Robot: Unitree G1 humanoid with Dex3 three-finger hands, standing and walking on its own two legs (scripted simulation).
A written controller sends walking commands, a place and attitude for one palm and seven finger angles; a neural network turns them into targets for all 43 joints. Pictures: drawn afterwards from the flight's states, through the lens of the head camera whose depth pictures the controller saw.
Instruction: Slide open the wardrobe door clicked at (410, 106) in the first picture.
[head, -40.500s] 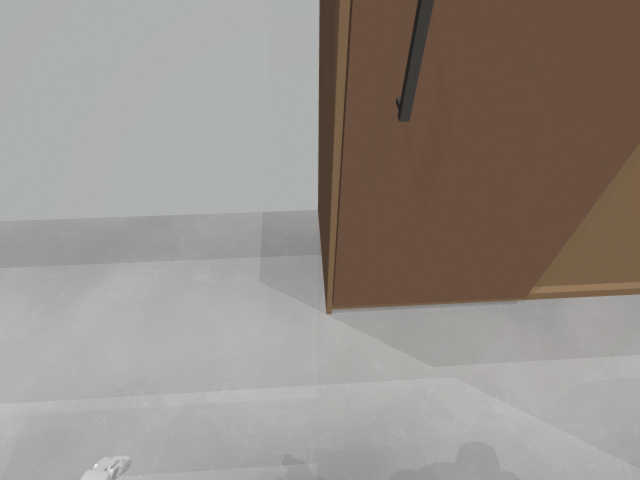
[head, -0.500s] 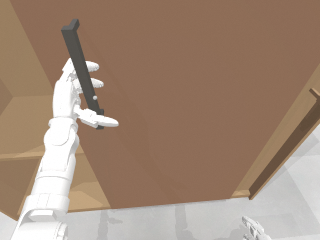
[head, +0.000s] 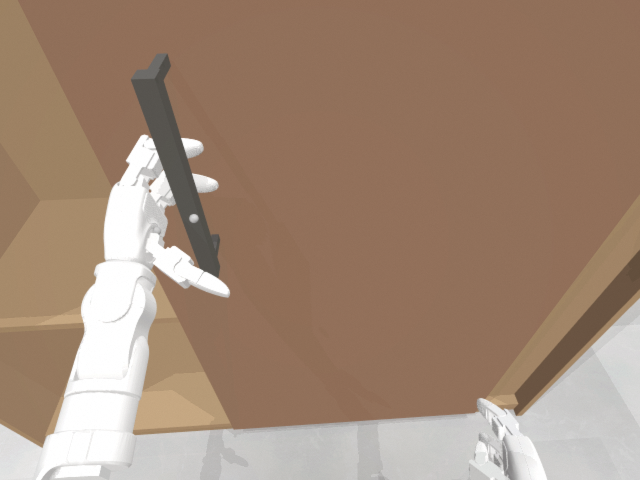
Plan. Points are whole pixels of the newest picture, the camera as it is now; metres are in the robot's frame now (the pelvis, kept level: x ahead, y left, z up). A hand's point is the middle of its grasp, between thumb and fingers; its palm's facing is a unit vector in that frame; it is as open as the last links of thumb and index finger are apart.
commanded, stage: slip the hand off the handle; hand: left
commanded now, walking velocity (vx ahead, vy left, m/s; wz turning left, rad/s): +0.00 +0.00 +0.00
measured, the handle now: (189, 183) +0.38 +0.18 +0.21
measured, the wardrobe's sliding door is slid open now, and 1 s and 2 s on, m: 0.54 0.54 0.54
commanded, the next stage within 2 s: draw the hand back to the body in 1.32 s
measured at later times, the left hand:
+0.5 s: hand (131, 235) +0.31 +0.23 +0.19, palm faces +0.11 -0.99 -0.09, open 14.8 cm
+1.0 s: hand (129, 301) +0.24 +0.20 +0.18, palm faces +0.13 -0.98 -0.13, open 14.7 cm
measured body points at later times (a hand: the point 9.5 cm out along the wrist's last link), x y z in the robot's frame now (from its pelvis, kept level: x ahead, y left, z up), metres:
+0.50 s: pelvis -0.01 +0.02 +0.00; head -0.02 +0.02 +0.45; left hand +0.30 +0.28 +0.19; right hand +0.15 -0.21 -0.09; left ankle +0.00 +0.15 -0.73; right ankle +0.01 -0.12 -0.73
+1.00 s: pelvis +0.00 +0.00 +0.00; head -0.03 -0.01 +0.45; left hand +0.22 +0.25 +0.19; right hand +0.21 -0.20 -0.06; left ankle +0.00 +0.15 -0.73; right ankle +0.01 -0.12 -0.73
